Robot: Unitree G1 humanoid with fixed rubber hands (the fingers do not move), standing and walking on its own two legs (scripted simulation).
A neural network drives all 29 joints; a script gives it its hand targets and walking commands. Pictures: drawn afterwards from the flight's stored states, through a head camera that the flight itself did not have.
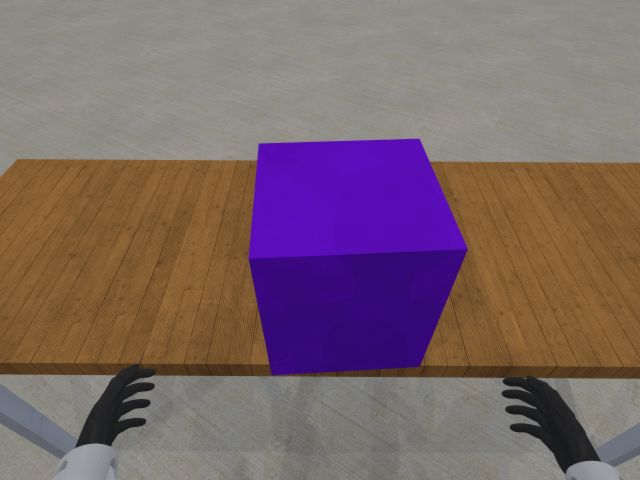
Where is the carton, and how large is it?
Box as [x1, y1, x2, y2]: [249, 139, 467, 374]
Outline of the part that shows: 419,139 259,143 249,248 249,262 272,374 419,366 467,249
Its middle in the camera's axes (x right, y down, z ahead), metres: +0.03 +0.02 +0.53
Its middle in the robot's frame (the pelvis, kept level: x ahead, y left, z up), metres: +0.38 -0.02 +0.08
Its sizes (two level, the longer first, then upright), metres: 0.209 0.197 0.246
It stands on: a table, 0.74 m high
